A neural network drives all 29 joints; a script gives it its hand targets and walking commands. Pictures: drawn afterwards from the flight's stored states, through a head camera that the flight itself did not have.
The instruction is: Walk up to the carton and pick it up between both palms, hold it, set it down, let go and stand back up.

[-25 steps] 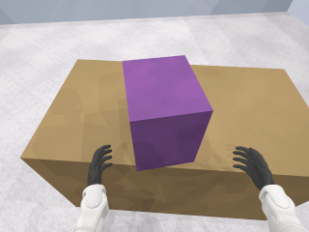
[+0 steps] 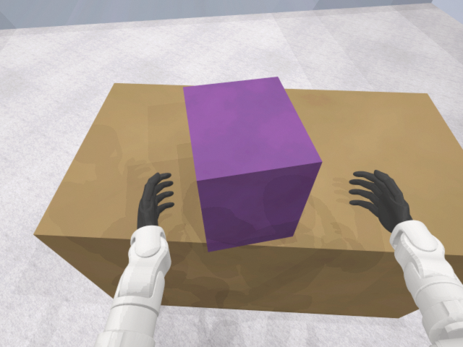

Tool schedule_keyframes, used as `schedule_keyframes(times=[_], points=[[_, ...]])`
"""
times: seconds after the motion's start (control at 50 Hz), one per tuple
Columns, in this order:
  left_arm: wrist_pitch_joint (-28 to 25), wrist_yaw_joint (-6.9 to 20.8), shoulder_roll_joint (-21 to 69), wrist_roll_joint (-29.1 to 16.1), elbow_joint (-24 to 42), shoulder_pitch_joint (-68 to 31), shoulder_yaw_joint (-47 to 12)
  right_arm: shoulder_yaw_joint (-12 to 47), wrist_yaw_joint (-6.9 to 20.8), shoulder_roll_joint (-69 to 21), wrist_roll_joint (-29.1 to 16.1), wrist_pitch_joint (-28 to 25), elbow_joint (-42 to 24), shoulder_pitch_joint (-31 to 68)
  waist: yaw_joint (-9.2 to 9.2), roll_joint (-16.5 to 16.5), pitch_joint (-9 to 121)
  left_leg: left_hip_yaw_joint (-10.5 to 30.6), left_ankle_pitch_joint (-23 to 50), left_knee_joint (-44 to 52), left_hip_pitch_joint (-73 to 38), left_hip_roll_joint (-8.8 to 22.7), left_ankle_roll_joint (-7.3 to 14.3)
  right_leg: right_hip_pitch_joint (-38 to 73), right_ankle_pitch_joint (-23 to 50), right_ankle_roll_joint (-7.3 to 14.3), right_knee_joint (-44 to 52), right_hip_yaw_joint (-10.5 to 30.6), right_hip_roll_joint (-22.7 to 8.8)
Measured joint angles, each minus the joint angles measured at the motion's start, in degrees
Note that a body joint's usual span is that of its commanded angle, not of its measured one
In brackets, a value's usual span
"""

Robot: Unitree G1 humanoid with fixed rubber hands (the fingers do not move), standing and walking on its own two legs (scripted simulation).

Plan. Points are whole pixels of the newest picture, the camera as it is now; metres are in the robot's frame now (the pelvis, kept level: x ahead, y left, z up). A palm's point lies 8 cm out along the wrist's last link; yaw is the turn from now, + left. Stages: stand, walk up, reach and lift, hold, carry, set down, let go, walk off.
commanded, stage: reach and lift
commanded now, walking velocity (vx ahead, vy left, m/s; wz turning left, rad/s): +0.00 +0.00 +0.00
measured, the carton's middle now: (241, 167) +0.47 +0.03 +0.00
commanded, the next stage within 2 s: none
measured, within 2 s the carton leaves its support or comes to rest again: neither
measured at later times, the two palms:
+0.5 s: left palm (140, 179) +0.36 +0.20 +0.09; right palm (385, 162) +0.42 -0.23 +0.10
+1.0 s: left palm (132, 137) +0.40 +0.21 +0.14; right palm (374, 114) +0.48 -0.20 +0.15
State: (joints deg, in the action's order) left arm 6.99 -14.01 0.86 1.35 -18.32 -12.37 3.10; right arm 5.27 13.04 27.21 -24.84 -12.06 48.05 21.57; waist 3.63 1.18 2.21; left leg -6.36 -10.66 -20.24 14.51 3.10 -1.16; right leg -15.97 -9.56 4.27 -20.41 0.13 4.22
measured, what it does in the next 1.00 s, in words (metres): stands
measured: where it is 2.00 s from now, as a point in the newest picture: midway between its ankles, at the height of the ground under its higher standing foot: outside the picture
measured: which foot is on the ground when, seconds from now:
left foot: down 0.00-1.00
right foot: down 0.00-1.00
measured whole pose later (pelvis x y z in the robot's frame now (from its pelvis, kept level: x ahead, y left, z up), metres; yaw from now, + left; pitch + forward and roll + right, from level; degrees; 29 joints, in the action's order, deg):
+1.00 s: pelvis +0.00 +0.00 +0.00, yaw +2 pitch +13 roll +0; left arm 30.6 -12.5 -5.5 -4.4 -24.7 -45.1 10.1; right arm 4.7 9.6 32.4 -22.6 10.5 56.3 56.5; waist 6.9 -1.2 6.5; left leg -4.7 -8.1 -18.6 23.5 2.7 -1.2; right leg -24.0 -7.2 3.8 -18.0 -1.3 3.8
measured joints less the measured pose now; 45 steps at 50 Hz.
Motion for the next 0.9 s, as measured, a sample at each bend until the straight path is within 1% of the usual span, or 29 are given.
schedule_keyframes(times=[0.18,0.3,0.48,0.62,0.72,0.9], points=[[6.7,1.4,-0.8,-1.0,0.6,-5.7,2.8,-0.1,-0.9,1.2,0.7,5.8,-0.4,5.8,0.77,-1.6,1.2,0.1,0.6,1.0,0.2,-0.1,0.1,-0.2,0.4,-0.2,0.8,-0.1,0.0],[10.0,2.3,-1.7,-1.8,0.1,-9.2,4.8,-0.3,-1.8,1.4,1.5,9.2,-0.9,9.1,0.87,-1.4,1.1,0.3,1.1,1.7,0.5,-0.1,0.0,-0.6,0.8,-0.2,1.4,-0.2,0.0],[14.5,1.7,-2.9,-2.7,0.5,-15.0,5.0,-1.1,-2.2,2.3,1.7,13.3,0.5,16.0,1.09,-0.8,1.2,0.5,1.9,2.0,2.9,-0.1,0.0,-2.7,1.8,-0.2,2.1,-0.4,-0.1],[18.8,1.1,-3.7,-3.8,0.2,-20.2,5.1,-1.0,-2.2,3.3,1.7,17.0,2.5,21.9,1.89,-1.6,2.1,0.7,2.1,2.0,4.7,-0.3,0.1,-4.3,2.1,-0.4,2.3,-0.5,-0.3],[21.5,1.4,-4.4,-4.3,-0.3,-23.7,6.0,-0.5,-2.6,3.9,1.7,19.3,3.5,25.4,2.42,-2.2,2.7,0.8,2.2,2.1,5.3,-0.4,0.2,-4.8,2.1,-0.5,2.5,-0.7,-0.3],[23.4,1.7,-5.9,-5.4,-4.1,-29.5,7.1,-0.5,-3.3,4.7,2.2,21.9,6.4,31.2,2.96,-2.4,3.7,1.4,2.3,1.9,7.3,-0.5,0.1,-6.6,2.1,-0.5,2.3,-1.2,-0.5]])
